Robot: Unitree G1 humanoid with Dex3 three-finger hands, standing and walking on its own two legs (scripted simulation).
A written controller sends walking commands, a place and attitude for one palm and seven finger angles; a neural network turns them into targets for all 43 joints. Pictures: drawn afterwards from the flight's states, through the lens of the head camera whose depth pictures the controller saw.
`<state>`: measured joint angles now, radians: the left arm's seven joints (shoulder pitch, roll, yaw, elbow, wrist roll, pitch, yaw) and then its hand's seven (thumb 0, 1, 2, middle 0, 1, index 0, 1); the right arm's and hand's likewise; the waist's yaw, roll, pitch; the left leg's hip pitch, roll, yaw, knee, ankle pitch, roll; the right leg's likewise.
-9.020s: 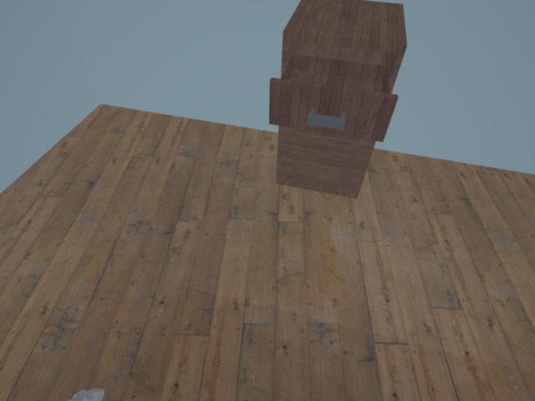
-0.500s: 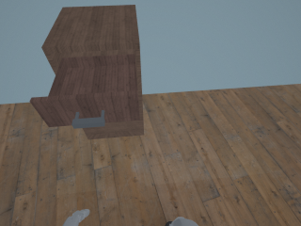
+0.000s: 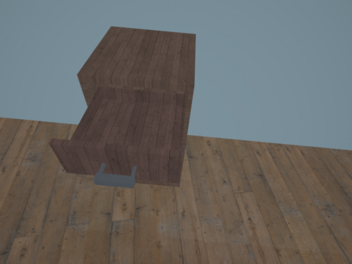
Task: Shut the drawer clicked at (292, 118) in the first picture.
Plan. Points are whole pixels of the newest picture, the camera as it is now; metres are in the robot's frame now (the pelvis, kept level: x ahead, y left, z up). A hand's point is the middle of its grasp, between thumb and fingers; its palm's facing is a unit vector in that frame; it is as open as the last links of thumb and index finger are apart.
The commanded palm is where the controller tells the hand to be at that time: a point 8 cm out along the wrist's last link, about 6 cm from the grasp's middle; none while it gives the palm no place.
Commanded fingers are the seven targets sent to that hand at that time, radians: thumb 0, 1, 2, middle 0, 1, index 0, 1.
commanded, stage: come to a stop and stand still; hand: left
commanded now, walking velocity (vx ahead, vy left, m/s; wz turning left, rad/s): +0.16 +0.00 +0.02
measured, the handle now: (116, 174) +0.37 +0.23 -0.10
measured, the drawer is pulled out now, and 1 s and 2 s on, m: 0.30 0.30 0.30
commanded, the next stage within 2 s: look again from close up in 1.18 s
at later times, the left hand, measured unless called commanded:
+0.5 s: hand out of the picture +0.10 +0.16 -0.17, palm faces +0.02 -0.97 -0.25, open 7.4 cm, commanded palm none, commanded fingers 0.00 0.90 0.90 -0.20 -0.30 -0.20 -0.30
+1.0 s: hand out of the picture +0.00 +0.17 -0.17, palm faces +0.09 -0.97 -0.22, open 7.4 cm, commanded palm none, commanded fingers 0.00 0.90 0.90 -0.20 -0.30 -0.20 -0.30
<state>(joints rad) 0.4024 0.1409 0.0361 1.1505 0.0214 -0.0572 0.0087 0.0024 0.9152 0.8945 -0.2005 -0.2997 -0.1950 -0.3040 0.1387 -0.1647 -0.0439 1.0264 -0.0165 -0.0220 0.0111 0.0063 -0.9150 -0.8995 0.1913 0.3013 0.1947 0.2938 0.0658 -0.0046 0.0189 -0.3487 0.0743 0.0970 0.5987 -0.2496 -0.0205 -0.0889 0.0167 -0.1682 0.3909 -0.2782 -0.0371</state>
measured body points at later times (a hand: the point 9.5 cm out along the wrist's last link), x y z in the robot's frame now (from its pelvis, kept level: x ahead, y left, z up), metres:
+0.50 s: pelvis +0.05 -0.03 -0.01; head +0.07 -0.04 +0.44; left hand +0.10 +0.21 -0.15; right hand +0.07 -0.25 -0.17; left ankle +0.06 +0.10 -0.74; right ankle +0.05 -0.13 -0.74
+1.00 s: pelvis +0.00 -0.02 +0.00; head +0.00 -0.02 +0.45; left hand -0.01 +0.22 -0.15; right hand +0.03 -0.26 -0.15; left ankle -0.04 +0.12 -0.74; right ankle +0.05 -0.13 -0.74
